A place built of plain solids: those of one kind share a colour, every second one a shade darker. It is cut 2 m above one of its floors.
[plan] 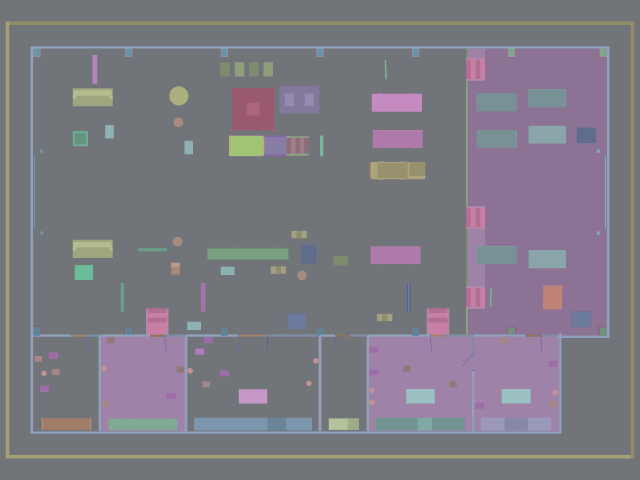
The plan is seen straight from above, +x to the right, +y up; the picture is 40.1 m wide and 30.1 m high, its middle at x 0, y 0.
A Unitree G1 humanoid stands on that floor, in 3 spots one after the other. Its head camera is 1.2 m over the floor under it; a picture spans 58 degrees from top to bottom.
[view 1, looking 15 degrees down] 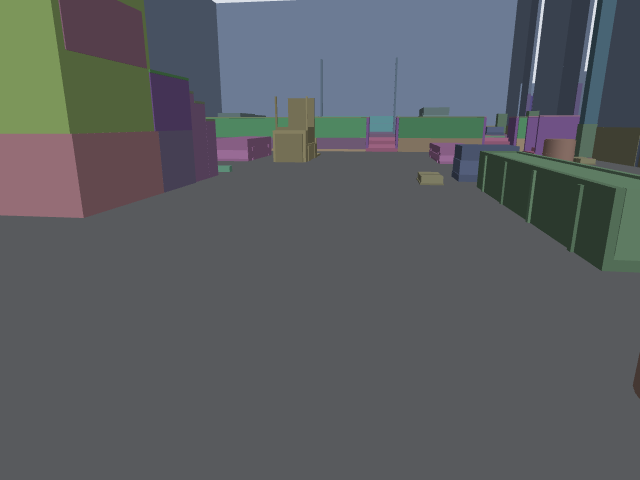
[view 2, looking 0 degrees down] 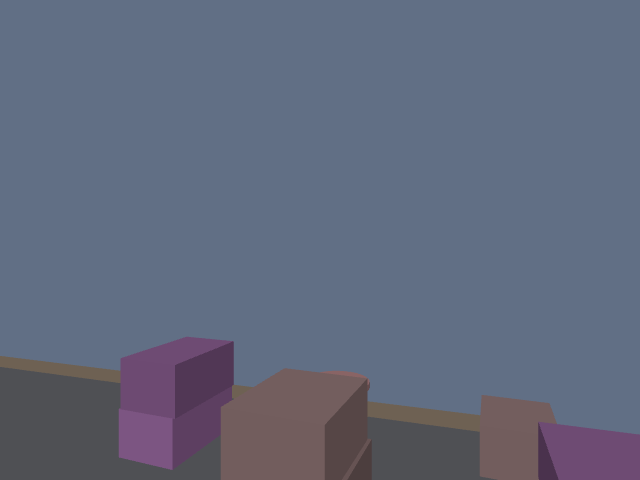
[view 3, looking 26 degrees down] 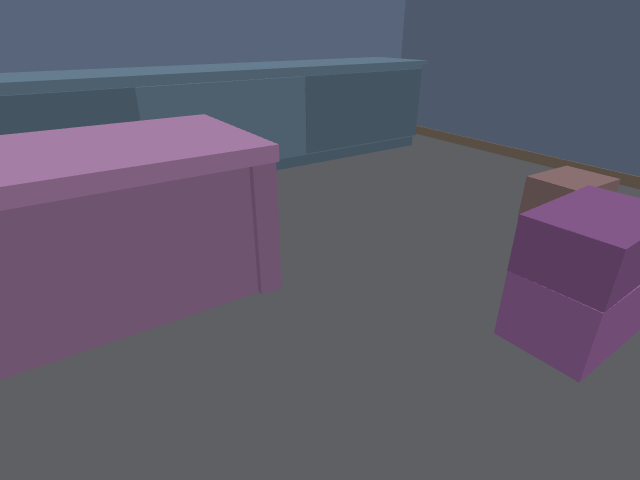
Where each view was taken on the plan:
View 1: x -10.81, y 1.38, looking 8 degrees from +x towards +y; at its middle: ground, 4.64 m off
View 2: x -15.10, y -7.70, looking -161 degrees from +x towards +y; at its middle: wall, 3.07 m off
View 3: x -4.20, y -7.70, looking -124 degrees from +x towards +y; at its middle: ground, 2.74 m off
